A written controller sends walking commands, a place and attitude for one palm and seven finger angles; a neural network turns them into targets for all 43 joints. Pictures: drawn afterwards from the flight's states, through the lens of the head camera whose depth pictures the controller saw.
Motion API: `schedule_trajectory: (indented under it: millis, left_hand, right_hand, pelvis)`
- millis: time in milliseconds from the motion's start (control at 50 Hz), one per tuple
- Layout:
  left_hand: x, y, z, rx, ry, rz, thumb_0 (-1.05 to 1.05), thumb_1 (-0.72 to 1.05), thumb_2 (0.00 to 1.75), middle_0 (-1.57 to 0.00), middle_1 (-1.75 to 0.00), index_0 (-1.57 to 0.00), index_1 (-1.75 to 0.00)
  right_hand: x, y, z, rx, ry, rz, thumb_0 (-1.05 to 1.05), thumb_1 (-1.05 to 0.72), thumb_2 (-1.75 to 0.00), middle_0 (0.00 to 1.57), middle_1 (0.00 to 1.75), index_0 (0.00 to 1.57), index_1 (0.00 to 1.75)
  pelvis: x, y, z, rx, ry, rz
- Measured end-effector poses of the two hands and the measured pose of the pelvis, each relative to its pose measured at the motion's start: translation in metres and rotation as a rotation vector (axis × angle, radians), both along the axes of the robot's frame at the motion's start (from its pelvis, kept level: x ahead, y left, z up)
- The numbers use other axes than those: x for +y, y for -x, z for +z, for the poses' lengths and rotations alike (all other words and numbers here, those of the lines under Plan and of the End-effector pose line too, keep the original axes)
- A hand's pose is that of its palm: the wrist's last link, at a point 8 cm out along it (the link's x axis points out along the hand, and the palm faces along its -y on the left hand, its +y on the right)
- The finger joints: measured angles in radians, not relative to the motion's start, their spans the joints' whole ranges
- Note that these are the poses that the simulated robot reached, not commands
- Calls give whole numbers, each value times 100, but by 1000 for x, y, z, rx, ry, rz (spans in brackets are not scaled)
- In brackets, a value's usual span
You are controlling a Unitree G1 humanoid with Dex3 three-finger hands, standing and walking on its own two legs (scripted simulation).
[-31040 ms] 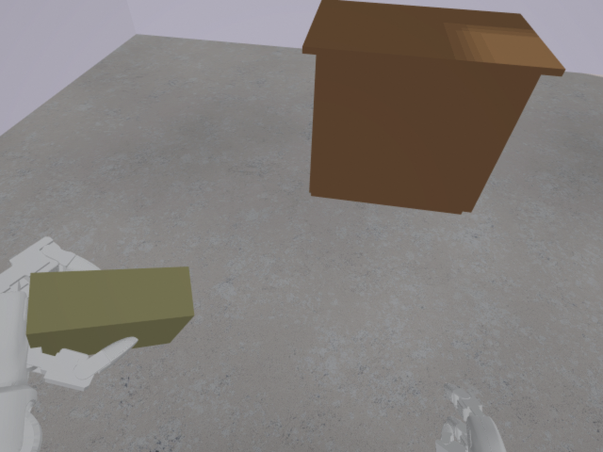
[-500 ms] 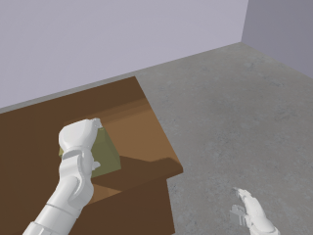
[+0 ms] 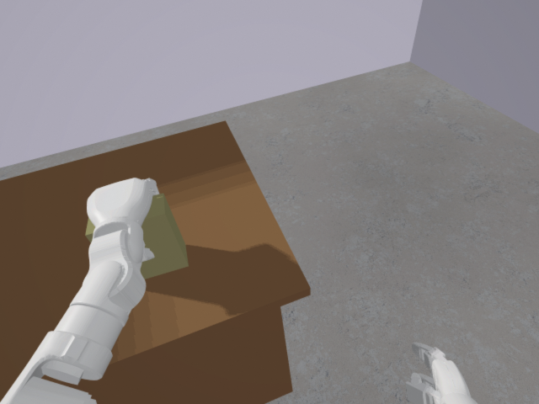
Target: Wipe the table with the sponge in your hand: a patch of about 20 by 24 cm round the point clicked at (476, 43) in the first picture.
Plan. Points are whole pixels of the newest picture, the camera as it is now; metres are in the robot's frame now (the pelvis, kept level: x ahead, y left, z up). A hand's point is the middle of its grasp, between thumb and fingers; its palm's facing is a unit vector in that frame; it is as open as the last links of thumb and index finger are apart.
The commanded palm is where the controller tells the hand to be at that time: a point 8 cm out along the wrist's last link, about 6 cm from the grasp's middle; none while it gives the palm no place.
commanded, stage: wipe forward along the middle lane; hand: left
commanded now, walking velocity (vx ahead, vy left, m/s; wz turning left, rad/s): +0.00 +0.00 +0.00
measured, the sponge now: (147, 249) +0.34 +0.25 +0.05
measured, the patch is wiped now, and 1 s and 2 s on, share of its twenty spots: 1.00 1.00 1.00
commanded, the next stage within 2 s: slide back across to the first lane in 0.60 s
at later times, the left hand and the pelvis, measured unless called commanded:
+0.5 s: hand (130, 203) +0.39 +0.28 +0.10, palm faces -0.04 -0.04 -1.00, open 9.6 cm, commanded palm +0.38 +0.29 +0.14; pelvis +0.01 +0.01 +0.00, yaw +0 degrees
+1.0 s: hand (120, 196) +0.41 +0.31 +0.10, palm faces -0.01 -0.04 -1.00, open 9.6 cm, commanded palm +0.38 +0.32 +0.16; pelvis +0.02 +0.03 +0.00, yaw +0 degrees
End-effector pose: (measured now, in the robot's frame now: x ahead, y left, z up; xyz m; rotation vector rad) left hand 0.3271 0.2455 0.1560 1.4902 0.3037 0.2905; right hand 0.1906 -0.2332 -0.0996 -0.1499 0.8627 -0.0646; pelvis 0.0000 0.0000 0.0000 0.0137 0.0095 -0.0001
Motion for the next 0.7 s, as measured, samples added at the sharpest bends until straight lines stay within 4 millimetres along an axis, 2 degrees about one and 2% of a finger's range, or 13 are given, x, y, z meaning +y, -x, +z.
schedule_trajectory:
  millis: [360, 700]
  left_hand:
    - [25, -37, 0, 42, -14, -13, 1, -52, 113, -79, -143, -81, -135]
    - [45, -67, 1, 59, -22, -17, 1, -52, 113, -79, -143, -81, -136]
  right_hand:
    - [-7, 34, -13, 116, 35, -52, 1, -90, -89, 20, 30, 20, 30]
    - [5, 41, -15, 170, 45, -66, 1, -90, -89, 20, 30, 20, 30]
  pelvis:
    - [8, -4, 1, 44, 10, 5]
    - [22, -10, 2, 80, 18, 9]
